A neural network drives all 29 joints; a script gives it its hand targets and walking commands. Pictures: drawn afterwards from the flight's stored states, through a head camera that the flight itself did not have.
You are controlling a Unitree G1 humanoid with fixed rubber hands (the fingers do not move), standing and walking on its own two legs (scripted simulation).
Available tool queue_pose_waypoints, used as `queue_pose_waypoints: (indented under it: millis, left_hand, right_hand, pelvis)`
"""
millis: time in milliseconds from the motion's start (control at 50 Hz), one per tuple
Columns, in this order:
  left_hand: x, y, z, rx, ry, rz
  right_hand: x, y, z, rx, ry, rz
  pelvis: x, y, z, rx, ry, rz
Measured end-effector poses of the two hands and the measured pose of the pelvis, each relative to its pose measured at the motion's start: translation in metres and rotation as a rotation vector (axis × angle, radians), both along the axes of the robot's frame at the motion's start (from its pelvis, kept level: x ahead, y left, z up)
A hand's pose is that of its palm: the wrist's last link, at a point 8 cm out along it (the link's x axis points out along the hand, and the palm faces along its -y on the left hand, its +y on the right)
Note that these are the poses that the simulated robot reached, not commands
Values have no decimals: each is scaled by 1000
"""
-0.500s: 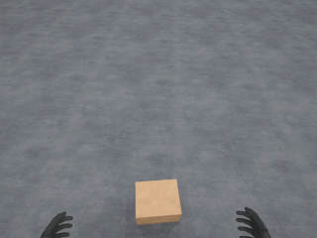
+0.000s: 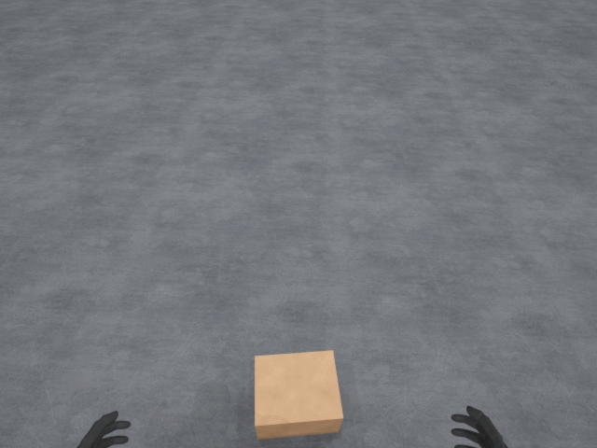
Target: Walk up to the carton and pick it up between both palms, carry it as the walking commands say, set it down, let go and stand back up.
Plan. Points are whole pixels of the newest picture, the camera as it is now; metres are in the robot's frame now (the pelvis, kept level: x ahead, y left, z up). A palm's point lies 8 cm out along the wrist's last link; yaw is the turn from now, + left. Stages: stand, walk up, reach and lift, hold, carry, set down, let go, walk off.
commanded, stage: stand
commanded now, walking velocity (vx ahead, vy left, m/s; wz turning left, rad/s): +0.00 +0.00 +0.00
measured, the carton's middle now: (296, 393) +0.43 -0.01 -0.70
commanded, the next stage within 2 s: none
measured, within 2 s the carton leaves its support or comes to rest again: neither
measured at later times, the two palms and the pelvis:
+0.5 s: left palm out of the picture +0.08 +0.27 -0.09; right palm out of the picture +0.08 -0.28 -0.11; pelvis -0.02 -0.01 +0.00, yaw +0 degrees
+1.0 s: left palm out of the picture +0.05 +0.28 -0.10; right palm out of the picture +0.05 -0.28 -0.11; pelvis -0.03 -0.01 +0.01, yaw +0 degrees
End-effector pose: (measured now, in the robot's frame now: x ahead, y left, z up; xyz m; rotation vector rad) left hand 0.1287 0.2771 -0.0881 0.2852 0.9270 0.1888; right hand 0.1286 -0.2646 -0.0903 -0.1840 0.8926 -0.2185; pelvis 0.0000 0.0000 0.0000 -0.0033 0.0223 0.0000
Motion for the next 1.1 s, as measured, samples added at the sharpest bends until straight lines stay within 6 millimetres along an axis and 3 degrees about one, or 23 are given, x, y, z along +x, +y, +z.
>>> queue_pose_waypoints:
  millis: [260, 560, 1100]
  left_hand:
    - [-32, -4, -4, 10, 59, 22]
    - [-57, -4, -8, 12, 114, 40]
    - [-78, 5, -12, 19, 185, 60]
  right_hand:
    - [-26, -9, -7, 13, 37, -13]
    - [-56, -14, -16, 19, 109, -33]
    - [-86, -14, -24, 18, 201, -56]
  pelvis:
    - [-15, -9, 3, 11, -10, 0]
    - [-26, -12, 5, 15, -14, -1]
    - [-32, -9, 8, 11, -12, -1]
